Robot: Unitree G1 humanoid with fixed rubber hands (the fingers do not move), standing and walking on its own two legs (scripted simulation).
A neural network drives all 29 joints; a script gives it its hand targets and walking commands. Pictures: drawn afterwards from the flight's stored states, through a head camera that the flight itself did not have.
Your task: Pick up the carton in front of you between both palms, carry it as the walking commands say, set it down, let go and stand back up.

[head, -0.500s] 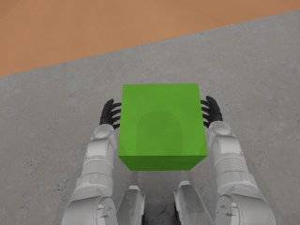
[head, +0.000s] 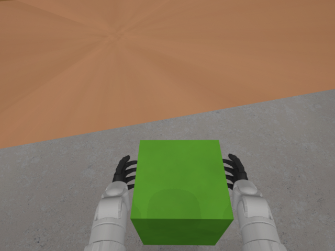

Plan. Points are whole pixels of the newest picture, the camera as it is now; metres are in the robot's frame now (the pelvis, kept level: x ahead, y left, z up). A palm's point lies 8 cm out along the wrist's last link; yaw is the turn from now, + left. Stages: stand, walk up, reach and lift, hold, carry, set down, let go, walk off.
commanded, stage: reach and lift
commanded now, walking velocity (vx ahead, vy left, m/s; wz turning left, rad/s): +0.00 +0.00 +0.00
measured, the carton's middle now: (179, 195) +0.30 -0.01 -0.07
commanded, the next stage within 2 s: hold in 1.14 s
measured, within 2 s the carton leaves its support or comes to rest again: neither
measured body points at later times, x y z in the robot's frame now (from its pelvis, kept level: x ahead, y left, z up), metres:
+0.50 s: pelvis -0.02 -0.01 +0.01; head -0.05 -0.01 +0.46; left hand +0.30 +0.14 +0.03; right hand +0.29 -0.16 +0.03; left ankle +0.00 +0.12 -0.73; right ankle +0.02 -0.13 -0.73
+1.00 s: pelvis +0.00 -0.01 +0.02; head -0.03 -0.01 +0.47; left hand +0.30 +0.14 +0.04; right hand +0.30 -0.16 +0.04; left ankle +0.00 +0.12 -0.73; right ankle +0.02 -0.13 -0.73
